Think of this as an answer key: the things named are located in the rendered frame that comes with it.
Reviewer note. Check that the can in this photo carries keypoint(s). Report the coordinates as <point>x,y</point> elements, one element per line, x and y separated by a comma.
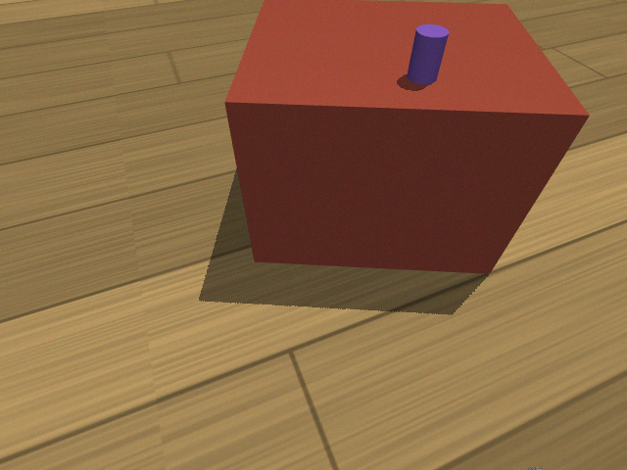
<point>427,53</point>

